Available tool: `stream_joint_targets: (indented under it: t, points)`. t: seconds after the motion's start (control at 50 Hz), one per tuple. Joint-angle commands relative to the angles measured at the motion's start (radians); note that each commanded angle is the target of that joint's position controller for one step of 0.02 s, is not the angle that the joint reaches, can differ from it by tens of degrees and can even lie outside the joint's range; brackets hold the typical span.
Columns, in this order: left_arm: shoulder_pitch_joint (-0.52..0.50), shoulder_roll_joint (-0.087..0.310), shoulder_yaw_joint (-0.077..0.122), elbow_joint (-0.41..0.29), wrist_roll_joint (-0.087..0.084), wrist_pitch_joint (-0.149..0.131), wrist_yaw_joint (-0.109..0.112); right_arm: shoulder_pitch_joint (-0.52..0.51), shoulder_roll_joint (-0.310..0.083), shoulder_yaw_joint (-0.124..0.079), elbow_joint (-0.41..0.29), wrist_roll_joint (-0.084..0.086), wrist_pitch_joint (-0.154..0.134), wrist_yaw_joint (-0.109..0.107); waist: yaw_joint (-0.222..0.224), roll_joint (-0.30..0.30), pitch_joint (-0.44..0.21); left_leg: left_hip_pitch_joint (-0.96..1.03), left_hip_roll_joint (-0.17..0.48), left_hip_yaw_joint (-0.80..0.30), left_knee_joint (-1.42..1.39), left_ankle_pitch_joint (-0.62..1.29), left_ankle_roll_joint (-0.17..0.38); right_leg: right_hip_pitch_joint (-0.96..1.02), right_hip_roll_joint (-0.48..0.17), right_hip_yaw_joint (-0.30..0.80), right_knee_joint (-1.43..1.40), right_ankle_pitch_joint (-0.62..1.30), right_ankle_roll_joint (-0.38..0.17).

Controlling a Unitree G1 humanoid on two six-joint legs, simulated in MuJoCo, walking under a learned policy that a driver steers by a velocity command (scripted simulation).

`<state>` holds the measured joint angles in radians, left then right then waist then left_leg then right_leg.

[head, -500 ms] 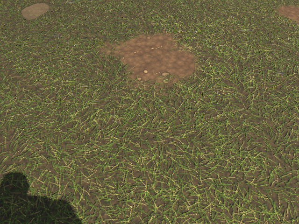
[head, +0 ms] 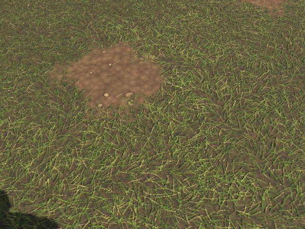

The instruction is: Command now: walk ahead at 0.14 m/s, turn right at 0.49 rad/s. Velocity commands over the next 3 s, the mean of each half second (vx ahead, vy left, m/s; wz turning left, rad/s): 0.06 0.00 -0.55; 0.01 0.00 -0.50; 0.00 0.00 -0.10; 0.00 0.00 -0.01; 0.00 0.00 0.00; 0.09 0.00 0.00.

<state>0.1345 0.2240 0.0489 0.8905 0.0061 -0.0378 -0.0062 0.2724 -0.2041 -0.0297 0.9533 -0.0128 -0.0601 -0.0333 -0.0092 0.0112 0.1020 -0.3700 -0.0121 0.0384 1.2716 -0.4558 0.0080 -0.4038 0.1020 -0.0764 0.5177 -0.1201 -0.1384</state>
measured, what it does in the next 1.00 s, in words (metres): steps on the spot, turning right: left foot, then right foot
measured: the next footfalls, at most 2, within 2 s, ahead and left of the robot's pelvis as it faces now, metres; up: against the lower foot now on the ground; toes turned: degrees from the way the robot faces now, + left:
left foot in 0.50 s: +0.14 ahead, +0.14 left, +0.00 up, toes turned -23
right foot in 1.00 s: +0.03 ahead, -0.04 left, +0.00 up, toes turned -31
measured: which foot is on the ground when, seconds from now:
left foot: up 0.00-0.48, down 0.50-1.00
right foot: down 0.00-0.50, up 0.52-0.98, down 1.00-1.00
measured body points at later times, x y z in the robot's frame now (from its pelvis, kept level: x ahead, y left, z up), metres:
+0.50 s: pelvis +0.06 +0.05 +0.01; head +0.10 +0.05 +0.46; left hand +0.21 +0.31 -0.12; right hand +0.13 -0.25 -0.09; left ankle +0.09 +0.16 -0.72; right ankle +0.10 -0.04 -0.72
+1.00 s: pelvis +0.05 +0.06 +0.01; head +0.08 +0.04 +0.46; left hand +0.32 +0.20 -0.10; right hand -0.03 -0.22 -0.12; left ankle +0.10 +0.16 -0.72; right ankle -0.01 -0.02 -0.73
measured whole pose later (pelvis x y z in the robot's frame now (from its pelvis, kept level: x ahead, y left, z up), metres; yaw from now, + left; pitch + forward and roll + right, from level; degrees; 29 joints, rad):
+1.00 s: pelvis +0.05 +0.06 +0.01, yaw -32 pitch +0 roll +0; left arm 0.13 0.27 0.04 0.75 0.01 0.06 -0.02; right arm 0.27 -0.29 -0.04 0.77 -0.02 0.02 -0.01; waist -0.04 0.01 0.07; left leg -0.23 0.05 0.14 0.55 -0.31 0.01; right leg -0.21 0.03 0.00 0.50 -0.29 -0.01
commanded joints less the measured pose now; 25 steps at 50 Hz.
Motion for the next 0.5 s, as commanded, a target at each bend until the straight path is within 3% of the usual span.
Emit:
stream_joint_targets:
  t: [0.02, 0.08, 0.24, 0.32, 0.42, 0.48, 0.5]
  points:
    - [0.094, 0.101, 0.028, -0.032, -0.008, 0.017, 0.017, 0.060, -0.108, -0.029, -0.074, -0.028, 0.033, -0.001, -0.005, -0.003, -0.134, -0.143, 0.066, -0.076, -0.025, 0.042, -0.025, 0.188, -0.309, 0.343, -0.214, 0.559, -0.181]
    - [0.097, 0.150, 0.043, -0.046, 0.010, 0.011, 0.010, 0.079, -0.077, -0.026, -0.087, -0.023, 0.069, -0.002, -0.024, -0.025, -0.180, -0.106, 0.046, -0.064, -0.102, 0.086, -0.041, 0.139, -0.261, 0.314, -0.212, 0.534, -0.154]
    - [0.150, 0.190, 0.065, -0.080, 0.008, 0.048, 0.018, -0.115, -0.124, -0.040, -0.181, -0.016, 0.098, -0.009, 0.042, -0.107, -0.166, -0.230, 0.045, -0.108, -0.291, 0.143, -0.071, 0.208, -0.227, 0.474, -0.256, -0.031, -0.079]
    - [0.168, 0.196, 0.072, -0.092, 0.016, 0.057, 0.019, -0.150, -0.126, -0.035, -0.210, -0.006, 0.091, -0.014, 0.058, -0.122, -0.152, -0.206, 0.017, -0.122, -0.392, 0.095, -0.057, 0.244, -0.230, 0.544, -0.238, -0.051, -0.082]
    - [0.143, 0.208, 0.078, -0.112, 0.021, 0.068, 0.010, -0.119, -0.136, -0.027, -0.231, 0.015, 0.070, -0.020, 0.044, -0.140, -0.167, -0.056, -0.039, -0.122, -0.559, 0.031, -0.020, 0.244, -0.222, 0.615, -0.189, 0.133, -0.077]
    - [0.081, 0.203, 0.078, -0.129, 0.006, 0.077, 0.005, -0.009, -0.140, -0.024, -0.216, 0.019, 0.055, -0.027, -0.022, -0.127, -0.162, 0.165, -0.052, -0.108, -0.867, 0.146, 0.006, 0.156, -0.164, 0.617, -0.148, 0.087, -0.008]
    - [0.082, 0.171, 0.069, -0.140, -0.005, 0.076, 0.008, 0.007, -0.186, -0.035, -0.215, 0.007, 0.049, -0.035, -0.020, -0.057, -0.156, 0.272, 0.041, -0.187, -1.008, 0.174, 0.027, 0.058, -0.098, 0.562, -0.082, -0.087, 0.052]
